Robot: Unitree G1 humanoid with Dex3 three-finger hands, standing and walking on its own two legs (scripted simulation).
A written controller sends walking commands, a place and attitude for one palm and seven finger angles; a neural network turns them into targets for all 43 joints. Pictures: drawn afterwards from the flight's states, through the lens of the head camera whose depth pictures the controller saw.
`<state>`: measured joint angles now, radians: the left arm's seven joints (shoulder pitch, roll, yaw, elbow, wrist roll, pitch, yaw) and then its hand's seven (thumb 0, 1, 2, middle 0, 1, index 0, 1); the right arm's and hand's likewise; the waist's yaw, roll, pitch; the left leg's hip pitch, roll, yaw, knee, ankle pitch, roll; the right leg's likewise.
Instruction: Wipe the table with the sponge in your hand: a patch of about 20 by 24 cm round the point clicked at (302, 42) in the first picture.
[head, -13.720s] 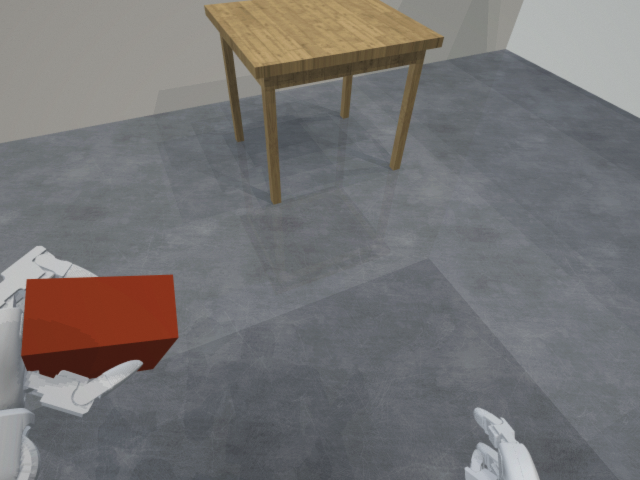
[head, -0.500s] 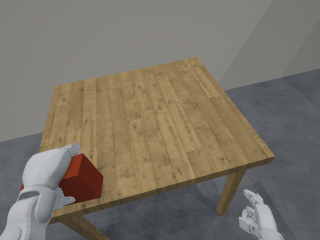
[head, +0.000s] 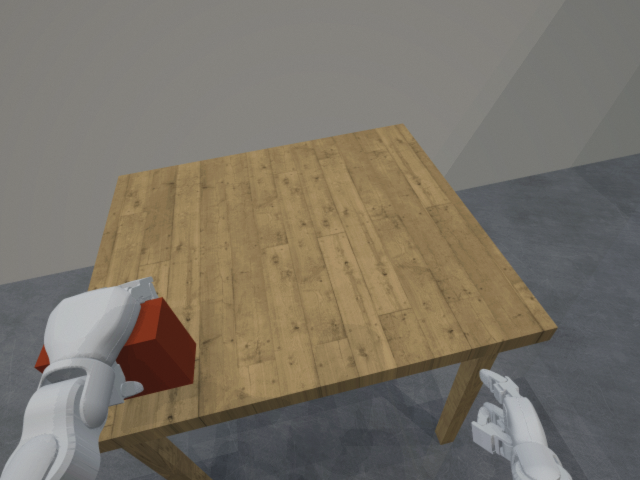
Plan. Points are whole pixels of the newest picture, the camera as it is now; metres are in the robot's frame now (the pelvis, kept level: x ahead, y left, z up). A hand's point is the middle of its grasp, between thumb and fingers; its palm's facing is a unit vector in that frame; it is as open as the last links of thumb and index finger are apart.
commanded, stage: turn the palm down, sponge in hand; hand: left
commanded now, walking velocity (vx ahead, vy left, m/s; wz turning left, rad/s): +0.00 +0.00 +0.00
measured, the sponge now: (132, 360) +0.21 +0.29 +0.05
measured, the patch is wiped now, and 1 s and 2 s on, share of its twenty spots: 0.00 0.00 0.00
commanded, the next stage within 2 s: move the sponge above the wiping area in 0.08 s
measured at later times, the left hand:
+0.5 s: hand (118, 349) +0.21 +0.30 +0.07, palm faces -0.01 -0.10 -1.00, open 10.2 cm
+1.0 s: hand (124, 349) +0.22 +0.30 +0.05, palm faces -0.04 -0.09 -0.99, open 10.2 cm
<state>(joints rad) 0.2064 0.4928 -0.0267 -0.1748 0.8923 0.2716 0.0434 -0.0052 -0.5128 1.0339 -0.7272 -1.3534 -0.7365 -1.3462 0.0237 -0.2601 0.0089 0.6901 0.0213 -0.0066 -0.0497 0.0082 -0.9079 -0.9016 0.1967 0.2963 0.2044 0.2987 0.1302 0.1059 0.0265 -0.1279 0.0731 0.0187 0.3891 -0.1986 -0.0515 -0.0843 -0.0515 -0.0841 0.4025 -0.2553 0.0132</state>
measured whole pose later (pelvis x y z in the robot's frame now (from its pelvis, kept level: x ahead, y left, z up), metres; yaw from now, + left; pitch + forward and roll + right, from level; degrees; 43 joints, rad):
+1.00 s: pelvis -0.01 +0.00 +0.00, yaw +0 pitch -3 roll +0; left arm 0.14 0.47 -0.02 0.00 0.91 0.25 0.07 0.00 -0.51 1.03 -0.73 -1.34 -0.74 -1.34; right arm 0.05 -0.27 0.00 0.71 0.03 0.00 -0.06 0.01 -0.91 -0.90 0.20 0.30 0.20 0.30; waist 0.10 0.10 0.02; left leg -0.16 0.07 0.02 0.41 -0.20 -0.04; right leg -0.12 -0.05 -0.08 0.41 -0.25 0.02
